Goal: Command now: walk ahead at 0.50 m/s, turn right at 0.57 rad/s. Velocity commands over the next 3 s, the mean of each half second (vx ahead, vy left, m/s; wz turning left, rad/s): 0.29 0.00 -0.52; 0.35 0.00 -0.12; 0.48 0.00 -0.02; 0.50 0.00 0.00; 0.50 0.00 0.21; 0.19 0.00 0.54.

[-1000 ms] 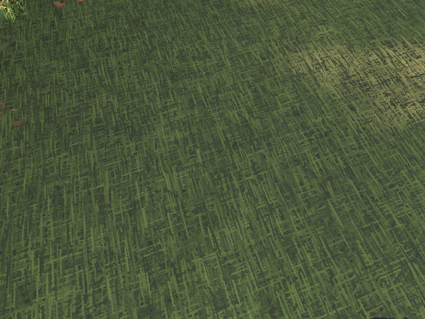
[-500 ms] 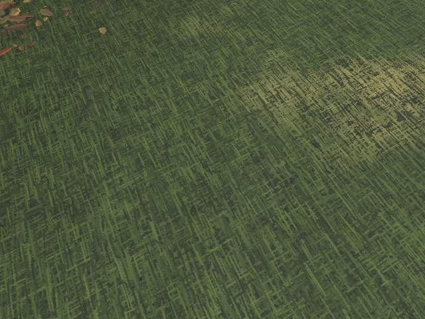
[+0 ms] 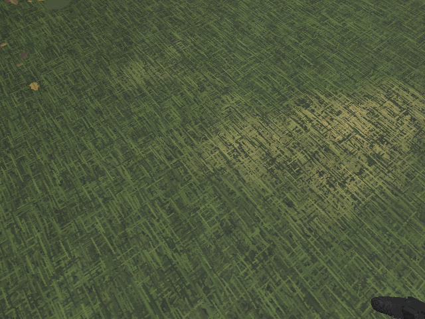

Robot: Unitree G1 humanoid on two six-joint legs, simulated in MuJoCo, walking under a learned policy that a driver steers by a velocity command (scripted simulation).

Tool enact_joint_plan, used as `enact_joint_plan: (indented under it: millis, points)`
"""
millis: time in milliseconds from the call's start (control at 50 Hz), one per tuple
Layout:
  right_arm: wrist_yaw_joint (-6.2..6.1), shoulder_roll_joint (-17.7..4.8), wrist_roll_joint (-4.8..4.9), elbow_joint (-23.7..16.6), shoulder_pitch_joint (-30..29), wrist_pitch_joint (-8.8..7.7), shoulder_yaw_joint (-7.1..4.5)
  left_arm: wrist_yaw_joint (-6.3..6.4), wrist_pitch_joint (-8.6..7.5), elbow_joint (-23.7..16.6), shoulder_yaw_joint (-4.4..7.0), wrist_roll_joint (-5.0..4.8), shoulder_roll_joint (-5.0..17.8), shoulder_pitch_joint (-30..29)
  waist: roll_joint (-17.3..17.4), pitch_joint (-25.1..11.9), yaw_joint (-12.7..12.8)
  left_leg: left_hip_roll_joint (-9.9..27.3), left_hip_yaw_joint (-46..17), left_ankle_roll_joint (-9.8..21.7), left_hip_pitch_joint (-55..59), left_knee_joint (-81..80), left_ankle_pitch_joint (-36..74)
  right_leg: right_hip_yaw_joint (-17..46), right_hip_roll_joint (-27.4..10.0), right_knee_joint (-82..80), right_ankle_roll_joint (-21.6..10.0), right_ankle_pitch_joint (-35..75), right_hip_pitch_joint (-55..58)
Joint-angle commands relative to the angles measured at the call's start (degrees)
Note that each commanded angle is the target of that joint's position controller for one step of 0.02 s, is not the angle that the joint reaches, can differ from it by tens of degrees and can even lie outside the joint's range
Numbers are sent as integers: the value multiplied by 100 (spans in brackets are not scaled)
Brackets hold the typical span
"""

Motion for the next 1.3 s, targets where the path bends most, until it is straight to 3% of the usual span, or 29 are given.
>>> enact_joint_plan:
  millis: [20, 40, 60, 140, 180, 260, 340, 380, 400, 420, 440, 460, 480, 520, 580, 640, 740, 820, 840, 860, 880, 900, 920, 960, 1000, 1100, 1200, 1260, 1300]
  points:
    - [-31, -803, 66, -22, 1513, 69, -288, 3, -122, -581, 99, -92, 850, 30, 941, -937, -877, 2351, -3286, 1045, 3859, -1176, -2015, -140, -538, 2668, 93, 96, -3532]
    - [-29, -715, 16, -59, 1207, 95, -245, 23, -91, -638, 117, -43, 813, -258, 546, -521, -775, 2099, -2524, 888, 3148, -1282, -1266, -319, -753, 2566, 147, 540, -3340]
    - [-27, -586, -8, -27, 1029, 117, -209, 16, -83, -710, 132, 21, 740, -456, 524, -199, -693, 1889, -2018, 851, 2629, -1425, -668, -348, -898, 2304, 174, 826, -3237]
    - [-41, -644, -37, 105, 883, 69, -235, -58, 49, -945, 100, -12, 324, -561, 694, 90, -445, 1666, -733, 943, 1865, -1780, 1375, -600, -1121, 1745, 284, 1173, -2873]
    - [-78, -822, -21, 149, 809, 96, -297, -60, 76, -1113, 73, 39, 242, -679, 627, 38, -375, 1668, -184, 1006, 1861, -1684, 2807, -738, -1091, 1171, 389, 1497, -2863]
    - [-180, -954, 37, 144, 726, 267, -323, -210, 79, -1329, 25, 49, 145, -1131, 621, -132, -514, 1424, 729, 839, 1821, -1571, 3042, -1160, -924, -237, 340, 2892, -2184]
    - [-201, -1142, 180, 244, 938, 400, -369, -380, 122, -1627, 100, 89, 311, -1506, 614, -173, -573, 1641, 812, 711, 2303, -1064, 2991, -1263, -761, -990, 94, 2655, -1910]
    - [-216, -1251, 263, 254, 907, 459, -405, -399, 119, -1637, 189, 131, 488, -1229, 626, -318, -346, 1664, 795, 607, 2423, -366, 3564, -1373, -517, -1378, -133, 2288, -1428]
    - [-216, -1179, 270, 258, 893, 487, -381, -369, 95, -1501, 285, 142, 653, -734, 447, -551, -65, 1463, 931, 447, 2308, 405, 3441, -1444, -326, -1887, -290, 2752, -709]
    - [-191, -994, 140, 272, 1187, 471, -309, -261, 97, -1421, 410, 166, 1050, -336, -94, -915, 55, 1068, 1112, 124, 1670, 1556, 2345, -1000, -634, -2074, -536, 4679, 387]
    - [-93, -446, -206, 107, 1642, 423, -107, -118, 132, -1545, 422, 253, 1509, -337, -1579, -1530, -326, 356, 1103, -270, -372, 3642, -2780, 950, -2286, -1357, -1488, 7867, 2286]
    - [-4, -665, -64, 186, 1834, 407, -52, -148, 100, -1743, 269, 282, 1215, -435, -1214, -2749, -189, 132, -78, -355, -710, 4712, -3731, 2237, -3074, -1765, -2318, 7063, 2554]
    - [19, -1071, 144, 173, 1287, 473, -183, -199, 95, -1748, 175, 246, 841, -636, -474, -2274, 10, 399, -287, -352, -875, 4788, -3234, 1551, -2628, -2003, -2020, 6313, 2023]
    - [-36, -893, 130, 149, 1006, 576, -158, -205, 95, -1494, 113, 69, 648, -841, -64, -1255, -187, 729, -134, -323, -1134, 3974, -2526, 894, -2037, -2489, -1407, 3432, 943]
    - [-85, -784, 78, 199, 1128, 681, -148, -143, 76, -1456, 155, 194, 799, -1262, -561, -675, -484, 672, 109, -321, -242, 3020, -1817, 620, -1653, -3394, -1228, 970, -586]
    - [-129, -623, 13, 248, 1057, 601, -95, -95, -47, -1364, 174, 165, 796, -1319, -611, -608, -467, 635, 131, -246, 114, 2064, -1441, 404, -1580, -3594, -1162, 647, -787]
    - [-49, -648, 67, 222, 772, 467, -93, -112, -54, -1139, 205, 89, 890, -1090, -582, -414, -346, 552, 215, -60, 361, 1013, -1036, 472, -1721, -3647, -1018, 119, -753]
    - [-5, -582, 44, 548, 1513, 386, -119, -122, 33, -1041, 120, 42, 642, -1204, -366, -359, -774, 335, 435, 198, 1634, 83, -950, 123, -1370, -3006, -674, -456, -1497]
    - [-35, -732, 34, 657, 1934, 364, -150, -123, 30, -1100, 25, 72, 337, -1357, 64, -232, -929, 811, -265, 381, 1982, -490, -1538, -197, -1036, -2154, -424, -364, -1988]
    - [-81, -1115, 13, 716, 2317, 360, -218, -138, -28, -1210, -78, 105, -112, -1462, 1225, -157, -958, 1891, -1937, 801, 2500, -1438, -2813, -1105, -333, -229, 19, -67, -3023]
    - [-43, -1563, -89, 653, 2270, 343, -338, -125, -122, -1409, 8, 2, 241, -1498, 1735, 290, -936, 2540, -3539, 1404, 2337, -2121, -4030, -1002, -269, 674, 11, -196, -4057]
    - [-54, -1262, -61, 507, 1943, 277, -271, -122, -184, -1352, 100, -49, 587, -1475, 1314, 486, -799, 2466, -3480, 1371, 2278, -2112, -4047, -637, -611, 1142, -28, 306, -4348]
    - [-56, -1026, -10, 441, 1728, 236, -212, -137, -203, -1258, 135, -20, 658, -1357, 1138, 450, -662, 2222, -2979, 1176, 2372, -2035, -3510, -611, -711, 1210, -28, 820, -4420]
    - [-55, -915, 38, 394, 1627, 227, -179, -125, -218, -1167, 139, 106, 559, -1398, 913, 325, -633, 1890, -2159, 952, 2384, -2089, -2439, -696, -886, 970, 70, 1535, -4202]
    - [-81, -799, 12, 453, 1793, 211, -139, -133, -220, -1147, 102, 114, 346, -1530, 839, 212, -673, 1626, -1481, 885, 2279, -2168, -1320, -882, -881, 754, 200, 2205, -3827]
    - [-134, -840, 59, 605, 2177, 259, -139, -209, -227, -1287, -18, 58, 14, -2147, 799, 252, -903, 1332, -487, 804, 2167, -2140, 112, -1156, -798, -613, 365, 3096, -3070]
    - [-131, -980, 128, 767, 2536, 371, -191, -382, -291, -1487, -75, -18, 25, -2759, 779, 556, -1075, 1629, -480, 864, 2494, -1952, 356, -1265, -708, -1445, 230, 2916, -2775]
    - [-146, -1113, 167, 804, 2451, 437, -262, -417, -328, -1464, -9, -6, 264, -2511, 904, 415, -754, 1801, -463, 756, 2818, -1488, 1709, -1320, -568, -1744, -63, 2427, -2133]
    - [-163, -1072, 166, 757, 2309, 467, -251, -332, -311, -1022, 216, 41, 686, -1074, 781, -554, 20, 1410, -14, 512, 2449, 140, 3427, -1497, -358, -1911, -405, 2586, 37]
Next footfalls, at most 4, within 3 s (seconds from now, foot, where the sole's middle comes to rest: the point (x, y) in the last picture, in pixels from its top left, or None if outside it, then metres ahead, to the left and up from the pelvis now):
0.42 right None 0.32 -0.15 -0.76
0.84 left None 0.38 0.07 -0.76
1.32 right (317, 287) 0.59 -0.26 -0.76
1.82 left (271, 190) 0.96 -0.13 -0.76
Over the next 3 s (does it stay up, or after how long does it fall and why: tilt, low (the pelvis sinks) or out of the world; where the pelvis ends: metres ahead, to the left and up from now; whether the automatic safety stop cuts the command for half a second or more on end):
stays up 1.26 -0.31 0.01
